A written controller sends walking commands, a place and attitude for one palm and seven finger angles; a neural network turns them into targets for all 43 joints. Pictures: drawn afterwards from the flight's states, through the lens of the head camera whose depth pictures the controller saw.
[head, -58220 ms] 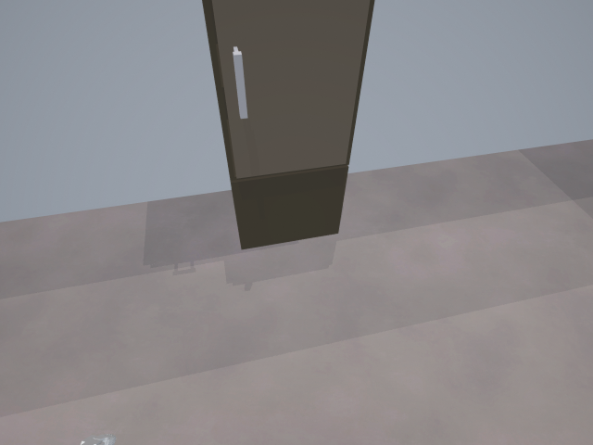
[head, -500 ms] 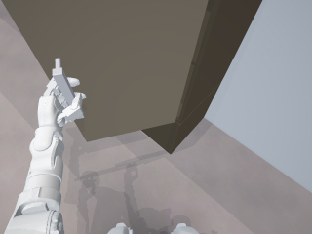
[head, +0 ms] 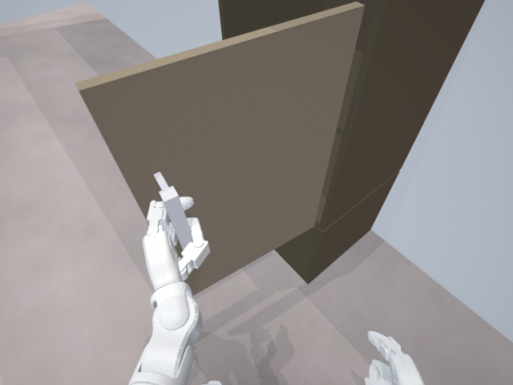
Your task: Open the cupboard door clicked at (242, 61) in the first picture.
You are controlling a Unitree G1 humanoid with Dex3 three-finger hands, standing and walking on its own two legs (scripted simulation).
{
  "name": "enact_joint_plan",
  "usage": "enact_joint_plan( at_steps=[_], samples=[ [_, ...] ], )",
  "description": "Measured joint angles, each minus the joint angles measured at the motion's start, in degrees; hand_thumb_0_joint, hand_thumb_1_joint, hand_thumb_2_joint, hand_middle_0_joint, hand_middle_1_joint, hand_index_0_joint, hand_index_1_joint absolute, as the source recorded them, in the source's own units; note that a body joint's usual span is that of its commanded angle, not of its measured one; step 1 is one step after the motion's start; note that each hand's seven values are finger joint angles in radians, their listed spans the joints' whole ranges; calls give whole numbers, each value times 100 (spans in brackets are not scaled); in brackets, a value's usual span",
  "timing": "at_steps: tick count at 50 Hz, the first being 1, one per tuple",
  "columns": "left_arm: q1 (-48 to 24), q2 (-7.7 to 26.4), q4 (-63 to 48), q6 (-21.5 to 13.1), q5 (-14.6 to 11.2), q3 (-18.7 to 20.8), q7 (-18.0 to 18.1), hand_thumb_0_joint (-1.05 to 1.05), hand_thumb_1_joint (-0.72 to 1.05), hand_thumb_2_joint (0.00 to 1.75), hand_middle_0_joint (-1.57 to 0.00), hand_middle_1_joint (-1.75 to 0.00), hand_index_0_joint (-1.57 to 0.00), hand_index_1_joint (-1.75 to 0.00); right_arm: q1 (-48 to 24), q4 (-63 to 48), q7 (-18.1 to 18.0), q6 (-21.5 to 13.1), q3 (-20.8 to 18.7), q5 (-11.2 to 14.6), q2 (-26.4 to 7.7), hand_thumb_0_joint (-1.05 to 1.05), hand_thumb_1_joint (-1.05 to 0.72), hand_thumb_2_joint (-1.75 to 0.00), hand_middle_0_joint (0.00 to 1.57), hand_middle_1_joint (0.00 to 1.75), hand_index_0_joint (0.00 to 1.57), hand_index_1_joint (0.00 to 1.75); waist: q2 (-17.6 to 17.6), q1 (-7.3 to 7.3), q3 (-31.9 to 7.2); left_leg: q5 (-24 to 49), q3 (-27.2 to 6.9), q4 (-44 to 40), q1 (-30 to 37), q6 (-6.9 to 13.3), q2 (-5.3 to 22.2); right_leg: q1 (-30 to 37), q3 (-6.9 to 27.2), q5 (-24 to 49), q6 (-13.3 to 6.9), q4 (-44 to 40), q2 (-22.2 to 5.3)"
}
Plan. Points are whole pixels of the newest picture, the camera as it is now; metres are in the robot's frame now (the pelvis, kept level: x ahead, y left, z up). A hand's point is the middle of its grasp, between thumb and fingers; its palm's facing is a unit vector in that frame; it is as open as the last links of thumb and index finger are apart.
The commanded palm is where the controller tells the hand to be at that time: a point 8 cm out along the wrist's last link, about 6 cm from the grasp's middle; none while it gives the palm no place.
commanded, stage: pull the door open along its arc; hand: left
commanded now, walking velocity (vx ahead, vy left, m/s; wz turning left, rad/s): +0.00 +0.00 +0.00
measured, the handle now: (177, 220) +0.36 +0.15 +0.05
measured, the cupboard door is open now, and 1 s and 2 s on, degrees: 82 89 92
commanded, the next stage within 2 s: open thumb and fingers to let go in 0.08 s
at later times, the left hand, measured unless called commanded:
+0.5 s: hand (222, 264) +0.28 +0.07 +0.06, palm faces +0.38 -0.92 -0.02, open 8.3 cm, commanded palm +0.23 +0.11 +0.06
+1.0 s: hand (217, 263) +0.28 +0.08 +0.06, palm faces +0.34 -0.94 +0.00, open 14.8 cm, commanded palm +0.24 +0.12 +0.06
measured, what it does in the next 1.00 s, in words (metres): stands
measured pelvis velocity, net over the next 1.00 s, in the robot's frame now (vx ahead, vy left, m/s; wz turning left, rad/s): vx -0.01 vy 0.00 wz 0.01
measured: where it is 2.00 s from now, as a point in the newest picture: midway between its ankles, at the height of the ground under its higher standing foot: outside the picture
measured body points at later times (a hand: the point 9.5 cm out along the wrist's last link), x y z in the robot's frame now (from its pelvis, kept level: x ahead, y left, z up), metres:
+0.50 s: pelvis +0.00 -0.02 +0.00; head +0.02 -0.05 +0.45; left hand +0.26 +0.12 +0.06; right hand +0.17 -0.24 -0.10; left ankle +0.01 +0.13 -0.69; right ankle -0.01 -0.09 -0.69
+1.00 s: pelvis -0.01 +0.00 +0.00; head +0.02 -0.01 +0.44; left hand +0.26 +0.13 +0.06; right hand +0.16 -0.21 -0.10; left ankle +0.01 +0.13 -0.69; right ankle -0.01 -0.09 -0.69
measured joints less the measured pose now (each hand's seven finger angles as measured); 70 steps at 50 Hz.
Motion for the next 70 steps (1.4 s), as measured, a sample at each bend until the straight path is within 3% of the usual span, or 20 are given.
enact_joint_plan(
  at_steps=[6, 11, 20, 26, 33, 38, 47, 56, 58, 60, 62, 64, 67, 70],
  samples=[
    [880, -215, -688, 68, 185, -543, 143, 0, 71, 77, -30, -131, -33, -133, 115, -61, -2, -84, -34, -21, -44, 1, -90, -90, 20, 30, 20, 30, 15, -29, 13, 21, -23, -83, 155, -67, 9, 121, -23, -38, -64, 2, 11],
    [1215, -90, -950, 44, 353, -934, 295, 0, 69, 76, -33, -132, -34, -134, 70, -51, -70, -189, -18, -62, -45, 1, -90, -90, 20, 30, 20, 30, 5, -86, 51, 17, -87, -43, 160, -110, 13, 130, -85, -92, -122, 83, 17],
    [701, -110, -530, 115, 200, -588, 229, 1, 55, 74, -37, -131, -38, -132, -136, 134, -190, -183, -6, -63, -10, 1, -91, -90, 20, 30, 20, 30, -5, -21, 40, 88, -139, -64, 92, -144, -3, 50, -135, -77, -168, 128, 4],
    [776, -148, -585, 73, 127, -541, 127, 1, 26, 62, -35, -128, -37, -128, -72, 45, -151, -182, -6, -58, -11, 1, -90, -90, 20, 30, 20, 30, 9, -5, 17, 104, -119, -102, 109, -150, -16, 56, -114, -62, -157, 104, -9],
    [844, -146, -651, 12, 219, -609, 147, 1, -17, 44, -33, -123, -33, -123, -21, 23, -146, -166, -18, -58, -35, 1, -90, -90, 20, 30, 20, 30, 2, 2, 27, 56, -102, 1, 49, -116, -30, 14, -95, -83, -117, 164, -26],
    [772, -131, -645, 20, 227, -666, 166, 0, -36, 35, -30, -114, -31, -115, -16, 32, -162, -155, -18, -51, -25, 1, -90, -90, 20, 30, 20, 30, -18, -1, 42, 26, -85, 73, 2, -82, -36, -18, -76, -81, -80, 192, -33],
    [590, -171, -571, 141, 267, -741, 230, -1, -48, 30, -26, -81, -27, -82, -31, -18, -146, -99, 20, -49, 25, 1, -90, -90, 20, 30, 20, 30, -17, -11, 38, -7, -34, 146, -43, -7, -43, -44, -23, -50, -12, 190, -41],
    [537, -165, -584, 244, 306, -847, 248, -1, -50, 30, -37, -64, -37, -65, -67, -40, -124, -58, 60, -45, 54, 1, -90, -90, 20, 30, 20, 30, -2, 25, 39, -35, -15, 232, -88, 55, -60, -59, -3, -35, 49, 208, -60],
    [588, -41, -631, 174, 391, -801, -130, -1, -50, 30, -37, -60, -35, -61, -70, -53, -121, -72, 99, -6, 41, 1, -90, -90, 20, 30, 20, 30, -34, 17, 58, -30, -11, 254, -118, 74, -85, -91, -1, -39, 61, 245, -85],
    [631, 304, -701, 15, 326, -749, -952, -1, -49, 30, -34, -54, -29, -55, -11, -133, -149, -98, 119, 57, 3, 1, -90, -90, 20, 30, 20, 30, -43, 37, 90, -30, -22, 303, -167, 92, -105, -132, -12, -50, 68, 298, -106],
    [630, 702, -767, -97, 74, -738, -1836, -1, -49, 30, -30, -49, -24, -49, 48, -209, -196, -153, 135, 157, -65, 1, -90, -90, 20, 30, 20, 30, -3, 49, 147, -40, -44, 361, -189, 108, -117, -129, -33, -56, 80, 326, -118],
    [608, 949, -813, -86, -305, -740, -2501, -1, -50, 30, -26, -44, -20, -44, 86, -261, -252, -220, 153, 267, -137, 1, -90, -90, 20, 30, 20, 30, 55, 44, 208, -47, -52, 388, -175, 126, -119, -94, -40, -42, 101, 313, -118],
    [631, 931, -847, 77, -711, -711, -2843, -1, -50, 30, -22, -38, -17, -39, 120, -310, -285, -339, 160, 368, -199, 1, -90, -90, 20, 30, 20, 30, 97, 14, 244, -35, -13, 365, -143, 156, -120, -66, -1, 1, 137, 267, -120],
    [812, 722, -1004, 181, -706, -699, -2702, -1, -50, 30, -18, -34, -17, -36, 175, -402, -232, -425, 143, 375, -193, 1, -90, -90, 20, 30, 20, 30, 64, -22, 214, -25, 65, 327, -130, 184, -125, -93, 77, 23, 168, 257, -129]
  ],
)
